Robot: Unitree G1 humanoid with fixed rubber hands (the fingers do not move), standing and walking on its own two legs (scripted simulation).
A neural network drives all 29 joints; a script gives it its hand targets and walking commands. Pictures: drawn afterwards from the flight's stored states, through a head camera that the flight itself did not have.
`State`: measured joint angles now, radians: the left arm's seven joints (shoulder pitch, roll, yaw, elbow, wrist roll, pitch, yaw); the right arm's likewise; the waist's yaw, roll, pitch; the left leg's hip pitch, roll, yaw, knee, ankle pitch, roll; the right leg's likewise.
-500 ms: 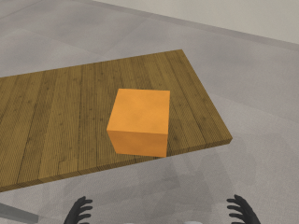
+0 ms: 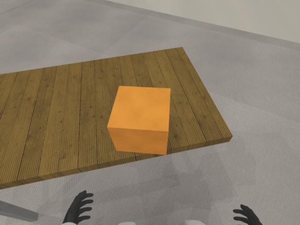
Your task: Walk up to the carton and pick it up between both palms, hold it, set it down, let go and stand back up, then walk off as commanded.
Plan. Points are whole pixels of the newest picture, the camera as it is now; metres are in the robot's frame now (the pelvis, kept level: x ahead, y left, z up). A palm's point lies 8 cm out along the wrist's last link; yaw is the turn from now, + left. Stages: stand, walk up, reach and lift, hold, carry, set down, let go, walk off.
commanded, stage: stand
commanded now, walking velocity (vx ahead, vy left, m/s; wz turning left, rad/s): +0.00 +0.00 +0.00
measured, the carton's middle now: (142, 120) +0.42 +0.04 -0.02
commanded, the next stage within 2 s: none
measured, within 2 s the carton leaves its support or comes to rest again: neither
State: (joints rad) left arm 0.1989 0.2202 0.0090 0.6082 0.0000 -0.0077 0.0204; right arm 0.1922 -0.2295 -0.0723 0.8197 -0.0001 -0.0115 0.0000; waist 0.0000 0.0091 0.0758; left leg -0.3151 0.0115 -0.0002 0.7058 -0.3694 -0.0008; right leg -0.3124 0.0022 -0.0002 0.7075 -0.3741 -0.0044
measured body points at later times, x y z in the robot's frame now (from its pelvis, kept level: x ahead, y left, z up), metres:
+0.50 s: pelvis -0.01 +0.00 +0.00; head +0.02 +0.01 +0.45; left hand +0.12 +0.24 -0.11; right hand +0.10 -0.26 -0.12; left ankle +0.01 +0.12 -0.72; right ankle +0.00 -0.12 -0.72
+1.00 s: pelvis -0.02 +0.00 +0.00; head -0.01 +0.01 +0.45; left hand +0.10 +0.25 -0.12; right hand +0.07 -0.26 -0.13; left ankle +0.01 +0.12 -0.72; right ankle +0.00 -0.12 -0.72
